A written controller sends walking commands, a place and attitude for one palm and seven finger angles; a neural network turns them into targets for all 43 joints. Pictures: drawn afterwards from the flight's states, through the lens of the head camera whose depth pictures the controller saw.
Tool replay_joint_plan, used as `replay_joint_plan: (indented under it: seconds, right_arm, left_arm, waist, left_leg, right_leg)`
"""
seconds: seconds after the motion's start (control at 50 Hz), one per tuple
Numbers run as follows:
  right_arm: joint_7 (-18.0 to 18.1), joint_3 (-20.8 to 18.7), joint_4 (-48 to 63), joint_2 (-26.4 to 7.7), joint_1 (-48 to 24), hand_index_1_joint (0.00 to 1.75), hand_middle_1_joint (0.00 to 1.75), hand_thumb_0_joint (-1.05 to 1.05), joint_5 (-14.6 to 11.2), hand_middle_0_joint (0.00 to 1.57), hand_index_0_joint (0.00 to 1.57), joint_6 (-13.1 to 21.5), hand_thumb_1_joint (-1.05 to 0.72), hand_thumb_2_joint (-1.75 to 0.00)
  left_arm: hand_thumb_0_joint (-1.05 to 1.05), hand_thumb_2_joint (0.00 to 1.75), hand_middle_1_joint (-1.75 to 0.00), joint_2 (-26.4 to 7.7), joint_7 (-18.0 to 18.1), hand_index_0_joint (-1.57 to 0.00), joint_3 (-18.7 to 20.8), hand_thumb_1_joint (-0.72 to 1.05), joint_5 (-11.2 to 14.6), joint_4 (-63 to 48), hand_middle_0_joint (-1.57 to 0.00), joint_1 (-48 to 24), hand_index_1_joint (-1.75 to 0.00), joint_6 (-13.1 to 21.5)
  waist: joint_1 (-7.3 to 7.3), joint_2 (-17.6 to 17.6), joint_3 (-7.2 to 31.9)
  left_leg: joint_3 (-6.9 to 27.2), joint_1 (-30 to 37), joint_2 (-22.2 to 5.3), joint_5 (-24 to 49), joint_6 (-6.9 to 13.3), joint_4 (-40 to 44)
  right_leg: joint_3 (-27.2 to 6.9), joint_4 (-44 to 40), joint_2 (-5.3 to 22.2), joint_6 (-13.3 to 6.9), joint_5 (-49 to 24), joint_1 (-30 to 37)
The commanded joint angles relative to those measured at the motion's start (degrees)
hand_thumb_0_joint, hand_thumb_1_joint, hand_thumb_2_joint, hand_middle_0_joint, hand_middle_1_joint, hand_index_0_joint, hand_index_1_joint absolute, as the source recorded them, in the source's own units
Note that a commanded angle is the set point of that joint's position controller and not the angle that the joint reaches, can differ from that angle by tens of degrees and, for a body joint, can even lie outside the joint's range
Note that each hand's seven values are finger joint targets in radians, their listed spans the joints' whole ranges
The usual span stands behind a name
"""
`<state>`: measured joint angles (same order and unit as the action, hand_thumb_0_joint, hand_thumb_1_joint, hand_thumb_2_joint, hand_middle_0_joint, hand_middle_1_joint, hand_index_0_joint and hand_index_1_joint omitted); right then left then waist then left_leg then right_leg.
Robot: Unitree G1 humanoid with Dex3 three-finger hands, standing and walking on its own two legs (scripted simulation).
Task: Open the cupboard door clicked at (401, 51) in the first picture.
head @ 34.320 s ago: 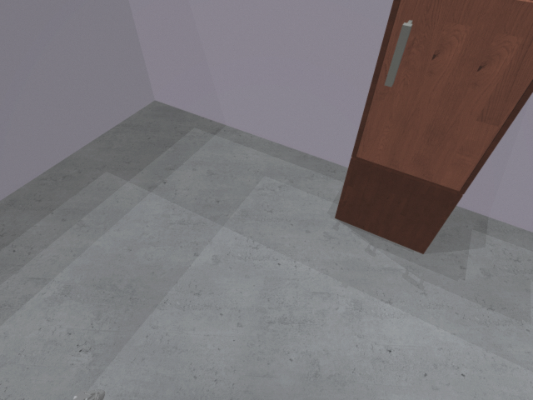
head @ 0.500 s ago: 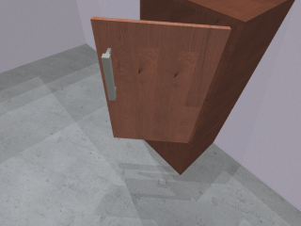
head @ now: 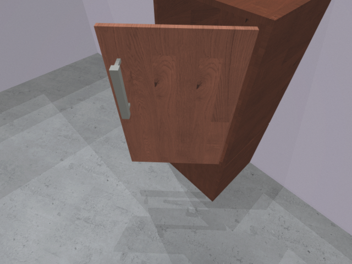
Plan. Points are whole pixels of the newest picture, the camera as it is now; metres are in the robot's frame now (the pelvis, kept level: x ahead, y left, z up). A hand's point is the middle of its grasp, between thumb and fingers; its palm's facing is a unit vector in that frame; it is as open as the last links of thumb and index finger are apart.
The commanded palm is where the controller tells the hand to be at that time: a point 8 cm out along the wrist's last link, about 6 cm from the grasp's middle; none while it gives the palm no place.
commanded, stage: come to a stop and stand still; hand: left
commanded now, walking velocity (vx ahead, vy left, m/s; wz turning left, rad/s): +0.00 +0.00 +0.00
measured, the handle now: (122, 90) +0.55 +0.18 +0.08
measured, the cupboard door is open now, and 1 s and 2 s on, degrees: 44 44 44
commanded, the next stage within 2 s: look again from close up in 1.14 s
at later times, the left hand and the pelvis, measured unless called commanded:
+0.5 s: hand out of the picture +0.02 +0.21 -0.16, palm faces +0.03 -0.98 -0.22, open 7.4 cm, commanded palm none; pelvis +0.01 +0.03 +0.00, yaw +1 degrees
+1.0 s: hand out of the picture +0.06 +0.20 -0.17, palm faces +0.01 -0.98 -0.19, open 7.4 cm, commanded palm none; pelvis +0.04 +0.02 +0.01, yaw +0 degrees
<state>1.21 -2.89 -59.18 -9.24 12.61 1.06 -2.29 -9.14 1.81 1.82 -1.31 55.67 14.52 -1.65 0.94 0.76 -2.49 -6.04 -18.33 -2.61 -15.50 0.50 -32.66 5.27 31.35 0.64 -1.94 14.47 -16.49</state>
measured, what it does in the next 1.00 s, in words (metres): shifts its weight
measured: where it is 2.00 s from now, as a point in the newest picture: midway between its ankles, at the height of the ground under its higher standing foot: outside the picture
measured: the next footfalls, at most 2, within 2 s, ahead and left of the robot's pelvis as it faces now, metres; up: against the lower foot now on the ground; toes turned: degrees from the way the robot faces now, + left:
none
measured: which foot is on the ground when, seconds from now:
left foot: down 0.00-1.00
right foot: down 0.00-1.00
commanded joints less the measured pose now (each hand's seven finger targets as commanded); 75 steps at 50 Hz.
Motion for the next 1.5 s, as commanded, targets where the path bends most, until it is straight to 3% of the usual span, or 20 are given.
replay_joint_plan:
  seconds: [0.0, 0.02, 0.08, 0.1, 0.12, 0.14, 0.16, 0.18, 0.24, 0.26, 0.32, 0.44, 0.6, 0.7, 0.88, 1.02, 1.2, 1.34, 1.48]
  right_arm:
    - [0.0, 0.4, -0.1, -2.7, 5.6, 0.30, 0.30, 0.00, 0.1, 0.20, 0.20, 1.9, -0.90, -0.90]
    - [0.0, 0.5, -0.2, -3.3, 4.2, 0.30, 0.30, 0.00, 0.1, 0.20, 0.20, 2.0, -0.90, -0.90]
    - [0.1, 0.9, -1.2, -3.5, 3.3, 0.30, 0.30, 0.00, 0.0, 0.20, 0.20, 2.4, -0.90, -0.90]
    - [-0.1, 0.3, 2.8, -7.0, -1.5, 0.30, 0.30, 0.00, -0.7, 0.20, 0.20, 2.9, -0.90, -0.90]
    - [-0.8, 1.0, 3.6, -3.2, 4.0, 0.30, 0.30, 0.00, -0.3, 0.20, 0.20, 2.2, -0.90, -0.90]
    - [-1.2, 1.0, 2.9, -3.1, 6.6, 0.30, 0.30, 0.00, 0.1, 0.20, 0.20, 1.9, -0.90, -0.90]
    - [-1.3, 1.3, 2.7, -2.2, 8.5, 0.30, 0.30, 0.00, 0.4, 0.20, 0.20, 2.1, -0.90, -0.90]
    - [-1.2, 1.5, 2.6, -2.1, 9.6, 0.30, 0.30, 0.00, 0.3, 0.20, 0.20, 2.5, -0.90, -0.90]
    - [-0.7, 1.4, 4.2, -4.8, 7.7, 0.30, 0.30, 0.00, 0.3, 0.20, 0.20, 3.1, -0.90, -0.90]
    - [-0.6, 1.5, 4.4, -5.0, 7.0, 0.30, 0.30, 0.00, 0.4, 0.20, 0.20, 3.4, -0.90, -0.90]
    - [-0.5, 1.5, 4.3, -6.1, 6.3, 0.30, 0.30, 0.00, 0.1, 0.20, 0.20, 3.6, -0.90, -0.90]
    - [-0.5, 1.9, 2.0, -5.4, 7.3, 0.30, 0.30, 0.00, 0.0, 0.20, 0.20, 3.9, -0.90, -0.90]
    - [-0.3, 2.3, -0.7, -5.6, 6.4, 0.30, 0.30, 0.00, -0.3, 0.20, 0.20, 4.9, -0.90, -0.90]
    - [0.0, 2.5, -2.1, -5.7, 5.3, 0.30, 0.30, 0.00, -0.4, 0.20, 0.20, 5.0, -0.90, -0.90]
    - [0.1, 2.6, -3.2, -5.8, 3.4, 0.30, 0.30, 0.00, -0.3, 0.20, 0.20, 4.6, -0.90, -0.90]
    - [0.2, 2.6, -3.8, -6.3, 3.0, 0.30, 0.30, 0.00, -0.3, 0.20, 0.20, 4.7, -0.90, -0.90]
    - [0.2, 2.6, -4.4, -6.4, 2.7, 0.30, 0.30, 0.00, -0.3, 0.20, 0.20, 4.6, -0.90, -0.90]
    - [0.3, 2.5, -4.7, -6.5, 3.2, 0.30, 0.30, 0.00, -0.3, 0.20, 0.20, 4.7, -0.90, -0.90]
    - [0.5, 2.6, -5.0, -6.1, 3.6, 0.30, 0.30, 0.00, -0.4, 0.20, 0.20, 4.7, -0.90, -0.90]
  left_arm:
    - [0.00, 0.90, -0.30, -5.6, 0.0, -0.20, 0.7, 0.90, 0.4, -1.2, -0.20, 0.0, -0.30, 1.7]
    - [0.00, 0.90, -0.30, -5.2, 0.0, -0.20, 0.5, 0.90, 0.4, -0.5, -0.20, 1.1, -0.30, 1.6]
    - [0.00, 0.90, -0.30, -4.6, 0.0, -0.20, 0.2, 0.90, 0.3, 2.2, -0.20, 3.9, -0.30, 1.7]
    - [0.00, 0.90, -0.30, -7.3, 2.2, -0.20, -0.3, 0.90, -0.1, 4.2, -0.20, 10.6, -0.30, 2.2]
    - [0.00, 0.90, -0.30, -9.2, 1.6, -0.20, -0.5, 0.90, 0.0, 1.2, -0.20, 4.1, -0.30, 3.1]
    - [0.00, 0.90, -0.30, -10.0, 1.3, -0.20, 0.0, 0.90, 0.1, -0.5, -0.20, 2.0, -0.30, 3.2]
    - [0.00, 0.90, -0.30, -9.4, 1.2, -0.20, -0.1, 0.90, 0.0, -1.1, -0.20, 0.4, -0.30, 3.6]
    - [0.00, 0.90, -0.30, -8.3, 1.0, -0.20, -0.3, 0.90, 0.2, -0.8, -0.20, 0.6, -0.30, 3.7]
    - [0.00, 0.90, -0.30, -5.2, 0.6, -0.20, -0.7, 0.90, 0.1, 0.2, -0.20, 4.1, -0.30, 2.6]
    - [0.00, 0.90, -0.30, -4.8, 0.5, -0.20, -0.8, 0.90, -0.1, 0.7, -0.20, 5.3, -0.30, 2.7]
    - [0.00, 0.90, -0.30, -3.9, 0.3, -0.20, -1.1, 0.90, 0.0, 1.8, -0.20, 6.9, -0.30, 2.6]
    - [0.00, 0.90, -0.30, -4.3, 0.3, -0.20, -1.3, 0.90, 0.2, 2.3, -0.20, 6.8, -0.30, 3.2]
    - [0.00, 0.90, -0.30, -5.5, 0.3, -0.20, -1.2, 0.90, 0.4, 4.0, -0.20, 5.7, -0.30, 3.8]
    - [0.00, 0.90, -0.30, -5.7, 0.4, -0.20, -1.2, 0.90, 0.4, 5.2, -0.20, 5.3, -0.30, 3.7]
    - [0.00, 0.90, -0.30, -6.0, 0.5, -0.20, -1.3, 0.90, 0.3, 6.0, -0.20, 4.5, -0.30, 3.3]
    - [0.00, 0.90, -0.30, -6.6, 0.4, -0.20, -1.2, 0.90, 0.4, 6.0, -0.20, 4.1, -0.30, 3.4]
    - [0.00, 0.90, -0.30, -6.9, 0.4, -0.20, -1.2, 0.90, 0.4, 6.2, -0.20, 3.9, -0.30, 3.2]
    - [0.00, 0.90, -0.30, -6.9, 0.4, -0.20, -1.0, 0.90, 0.4, 6.4, -0.20, 4.0, -0.30, 3.2]
    - [0.00, 0.90, -0.30, -6.7, 0.5, -0.20, -1.0, 0.90, 0.3, 6.7, -0.20, 4.3, -0.30, 3.1]
  waist:
    - [0.70, -1.5, 2.3]
    - [-0.23, 0.4, 1.0]
    - [-1.53, 2.9, -1.6]
    - [-4.43, -1.1, -1.0]
    - [0.89, -2.2, 3.5]
    - [1.61, -2.3, 3.1]
    - [2.61, 1.4, 2.7]
    - [2.77, 2.8, 0.6]
    - [-0.02, 5.7, -4.0]
    - [-0.90, 6.2, -4.1]
    - [-1.67, 1.6, -3.8]
    - [-0.99, -1.8, -1.9]
    - [-0.86, -1.1, 0.6]
    - [-0.99, -0.3, 1.0]
    - [-1.17, -0.5, -0.6]
    - [-1.18, -0.7, 1.2]
    - [-1.33, -0.6, -0.5]
    - [-1.28, -0.5, 1.3]
    - [-1.45, -0.4, -0.4]
  left_leg:
    - [5.4, 7.6, -3.2, 4.8, 0.3, 8.0]
    - [6.7, 5.3, -4.3, 1.9, 0.4, 10.6]
    - [8.3, 1.1, -4.7, -1.2, 0.7, 14.8]
    - [3.1, 2.0, -4.0, -1.6, -1.4, 0.9]
    - [3.1, 3.0, -0.7, -6.2, -1.2, -1.8]
    - [2.7, 4.5, -0.3, -5.2, -0.6, -3.3]
    - [2.8, 7.2, -0.2, -1.6, -0.4, -1.0]
    - [4.6, 7.0, -0.8, -0.3, 0.0, 2.3]
    - [11.8, -4.4, -4.7, -12.0, 2.3, 13.9]
    - [12.9, -6.3, -5.2, -11.6, 2.9, 15.8]
    - [13.1, -6.9, -4.9, -14.8, 3.0, 17.9]
    - [10.4, -0.9, -3.7, -7.5, 2.5, 15.8]
    - [7.8, 4.7, -3.4, 6.1, 2.3, 13.2]
    - [7.3, 6.8, -3.6, 10.4, 2.1, 12.7]
    - [7.1, 7.1, -3.6, 10.7, 1.9, 13.0]
    - [6.9, 9.0, -3.9, 13.3, 1.8, 12.8]
    - [6.9, 8.6, -3.9, 12.4, 1.7, 13.6]
    - [7.0, 9.7, -4.0, 14.0, 1.8, 13.6]
    - [7.1, 9.0, -3.9, 14.0, 1.9, 14.0]
  right_leg:
    - [-9.4, -12.3, 7.6, -1.6, 2.1, -2.5]
    - [-8.7, -12.7, 6.4, -0.5, 4.4, -1.4]
    - [-7.7, -12.5, 5.4, 0.5, 1.0, 2.9]
    - [-9.8, -12.4, 8.5, 0.9, -7.1, 1.7]
    - [-14.3, -15.9, 12.1, -2.5, 12.6, -1.3]
    - [-14.0, -16.7, 12.0, -3.8, 19.6, -5.6]
    - [-11.0, -14.8, 11.1, -4.1, 15.8, -7.7]
    - [-9.2, -12.0, 9.1, -3.4, 13.2, -8.7]
    - [-4.5, -5.8, 3.4, -0.9, 11.1, -2.8]
    - [-3.5, -4.5, 2.9, -0.7, 6.6, 0.3]
    - [-3.5, -4.5, 3.1, -0.3, 5.1, 2.8]
    - [-5.5, -7.6, 5.1, -0.2, 3.4, 1.6]
    - [-5.9, -8.1, 6.2, 0.1, -4.5, 4.0]
    - [-5.9, -8.4, 6.4, 0.3, -7.0, 4.9]
    - [-6.0, -9.7, 6.5, 0.5, -7.6, 5.4]
    - [-5.8, -9.7, 6.7, 0.6, -9.7, 6.7]
    - [-5.9, -10.5, 6.8, 0.6, -8.9, 6.6]
    - [-5.8, -10.3, 6.7, 0.6, -9.3, 7.6]
    - [-5.4, -10.7, 6.8, 0.6, -8.9, 7.4]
